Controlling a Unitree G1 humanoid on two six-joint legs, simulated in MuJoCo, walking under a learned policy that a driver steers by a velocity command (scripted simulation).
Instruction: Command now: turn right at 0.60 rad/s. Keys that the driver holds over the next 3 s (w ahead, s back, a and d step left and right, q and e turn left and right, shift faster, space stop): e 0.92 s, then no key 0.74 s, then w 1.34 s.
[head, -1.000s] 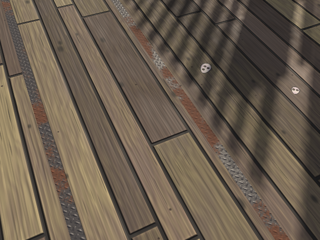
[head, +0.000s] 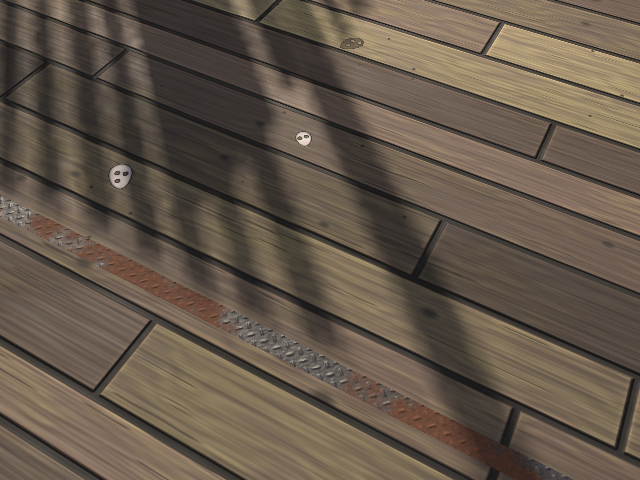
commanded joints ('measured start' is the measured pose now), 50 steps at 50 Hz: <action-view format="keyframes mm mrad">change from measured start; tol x32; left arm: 1 -9 95 32 -88 -2 -9 -11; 50 98 211 45 -71 54 -67 3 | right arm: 1 -21 -215 -62 -53 24 -13 6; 50 -79 -151 -31 -116 2 -13 -1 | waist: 1 7 194 -133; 5 51 -304 -200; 26 -12 -134 -167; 28 54 299 -135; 50 88 -158 -189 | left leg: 1 139 234 -135 -43 429 191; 5 -455 -65 -50 643 -446 -67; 25 -75 -127 -195 20 -18 -28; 29 91 342 -623 -154 394 313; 45 120 223 -139 -35 401 189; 50 -417 -25 -149 749 -398 -56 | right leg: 1 61 25 -64 -198 82 -46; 5 459 -377 542 -409 849 -426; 25 222 -89 526 -337 441 -262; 28 -146 191 192 41 -229 -92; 33 -202 73 129 444 -50 18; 44 39 14 -45 -114 28 -16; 50 366 -333 417 -435 720 -413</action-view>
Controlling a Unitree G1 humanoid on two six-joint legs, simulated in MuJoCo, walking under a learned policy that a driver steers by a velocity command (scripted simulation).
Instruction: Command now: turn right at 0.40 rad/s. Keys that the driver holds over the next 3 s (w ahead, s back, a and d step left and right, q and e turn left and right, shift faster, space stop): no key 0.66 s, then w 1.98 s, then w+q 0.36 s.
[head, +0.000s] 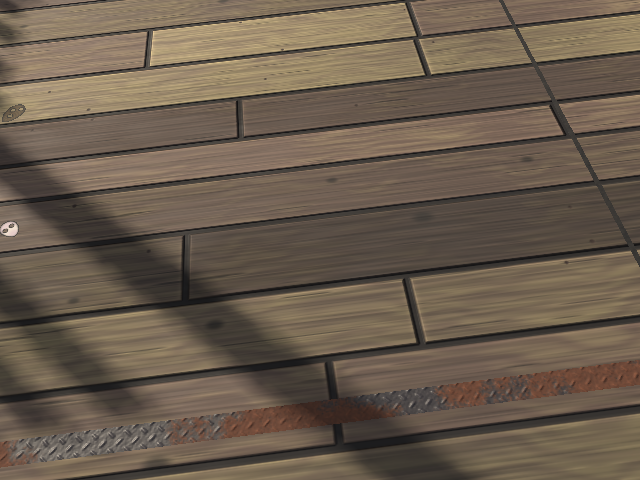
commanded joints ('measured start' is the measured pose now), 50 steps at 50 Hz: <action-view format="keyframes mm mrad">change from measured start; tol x32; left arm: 1 44 176 44 -46 16 -52 4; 50 307 81 14 320 -4 -159 -18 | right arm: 1 -60 -112 -25 -90 11 -9 -13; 50 24 -52 30 -49 52 -130 11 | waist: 1 51 -181 -154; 50 103 -116 -30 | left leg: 1 -258 -26 -100 314 -46 1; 15 72 -44 -77 -255 155 -12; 19 317 58 -158 -422 664 66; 43 155 208 -506 -641 -175 292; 47 -254 -122 -26 -38 298 77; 50 -576 -63 -148 343 27 104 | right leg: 1 235 -310 341 -233 523 -236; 33 126 -31 132 -154 207 2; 38 -44 2 113 -110 -380 -46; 43 -111 7 5 37 -130 -42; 50 608 -339 509 -304 285 -255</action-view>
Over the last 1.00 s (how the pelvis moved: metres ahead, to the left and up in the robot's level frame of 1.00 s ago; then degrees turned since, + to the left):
-0.01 -0.04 -0.01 -35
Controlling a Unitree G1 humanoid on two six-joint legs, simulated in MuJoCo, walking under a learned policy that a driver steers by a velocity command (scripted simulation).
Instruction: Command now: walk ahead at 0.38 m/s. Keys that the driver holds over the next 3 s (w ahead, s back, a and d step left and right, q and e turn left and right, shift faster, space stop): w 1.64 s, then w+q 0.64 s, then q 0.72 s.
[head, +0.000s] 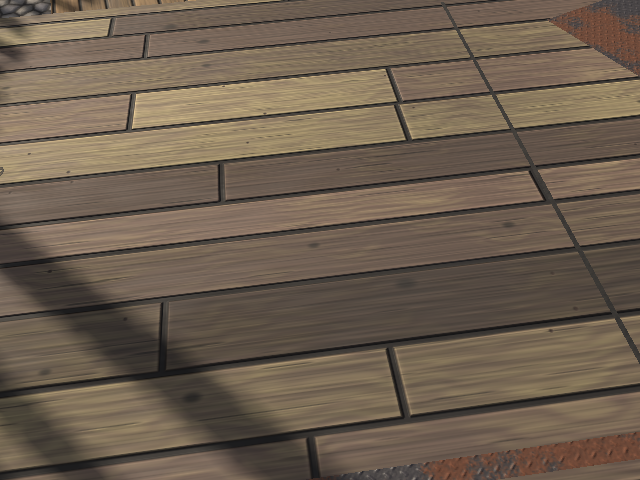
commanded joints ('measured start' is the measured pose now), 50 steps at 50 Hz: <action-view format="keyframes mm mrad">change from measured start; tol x32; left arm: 1 145 123 18 -2 6 -6 1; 18 255 43 -30 -16 7 6 20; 39 -379 87 -17 -239 -3 -7 -13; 45 139 340 73 -115 13 -3 -1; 50 -86 119 6 -153 21 -1 -1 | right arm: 1 -178 -87 -21 -148 10 -46 18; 50 -31 -133 -35 -35 -17 -40 18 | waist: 1 54 -79 70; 12 14 -133 123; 18 -132 252 -434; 21 -64 0 -17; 40 -103 23 74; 46 92 -237 -371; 50 -6 -101 -46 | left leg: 1 -656 61 -29 242 35 38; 15 117 -49 114 -409 419 94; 18 759 394 -772 -664 20 334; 25 76 202 -200 -847 269 237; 43 383 189 -14 -457 866 129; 46 -370 -40 -80 317 -108 20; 50 -332 125 -37 198 153 20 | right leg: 1 430 -357 431 -236 383 -216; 11 100 -260 120 -409 441 -115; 15 191 -243 55 -41 987 -52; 18 -447 27 134 817 -183 35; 19 -556 -42 145 888 -138 20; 40 -492 -122 25 -1 350 30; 43 -131 -56 -34 -56 300 -39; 45 556 -430 582 -65 155 -272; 50 107 -297 306 -275 303 -178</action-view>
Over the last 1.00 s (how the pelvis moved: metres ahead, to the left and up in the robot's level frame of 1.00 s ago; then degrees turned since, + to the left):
0.08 -0.01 0.00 -3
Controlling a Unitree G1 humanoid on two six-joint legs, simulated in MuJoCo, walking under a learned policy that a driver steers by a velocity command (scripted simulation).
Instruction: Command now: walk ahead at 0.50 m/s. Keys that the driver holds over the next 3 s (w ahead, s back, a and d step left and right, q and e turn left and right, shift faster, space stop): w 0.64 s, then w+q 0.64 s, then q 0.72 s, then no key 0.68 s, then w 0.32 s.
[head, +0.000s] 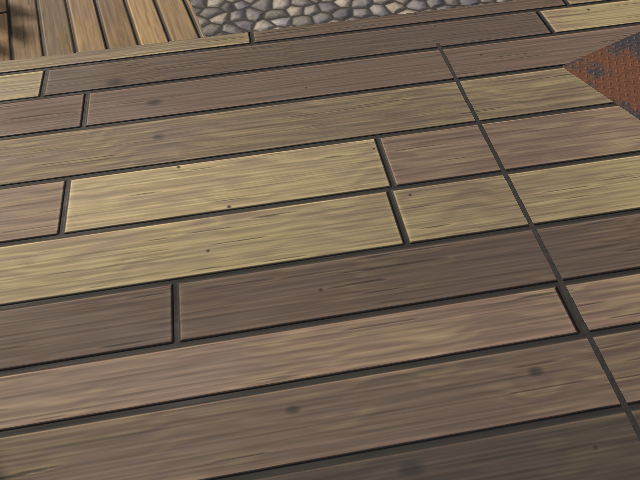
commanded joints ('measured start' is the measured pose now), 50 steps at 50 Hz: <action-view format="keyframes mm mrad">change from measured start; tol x32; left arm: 1 56 104 26 -29 10 -10 1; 21 320 9 -8 55 4 16 29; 41 -253 73 14 -95 -11 -16 -1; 50 127 128 48 -18 -1 -16 15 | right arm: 1 -24 -88 -26 -83 -8 -11 0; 15 -349 -53 -10 -191 -7 -12 30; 21 117 -284 -91 -65 -24 -4 19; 50 48 -132 -53 -56 26 6 -24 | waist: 1 16 -107 -69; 19 -69 -84 -122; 21 -49 308 -374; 50 101 -180 -187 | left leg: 1 -254 108 -44 -6 100 -12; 17 -176 41 16 -628 335 18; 19 140 -13 70 -653 324 63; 21 742 353 -597 -750 134 289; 35 236 151 -96 -1024 423 180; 45 350 180 -188 -771 547 122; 48 -267 -85 -47 0 -213 7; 50 -387 18 -110 123 -98 10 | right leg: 1 259 -261 320 -274 113 -187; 19 352 -215 72 47 521 -71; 21 -239 44 34 693 -351 32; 23 -425 -48 156 832 -355 6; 38 -268 -103 75 117 251 82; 46 218 -81 90 -24 119 -17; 48 760 -465 705 -101 -117 -207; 50 553 -400 537 -174 -225 -137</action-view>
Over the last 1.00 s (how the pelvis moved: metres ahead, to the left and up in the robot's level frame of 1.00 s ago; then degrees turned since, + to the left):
0.53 0.00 0.00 0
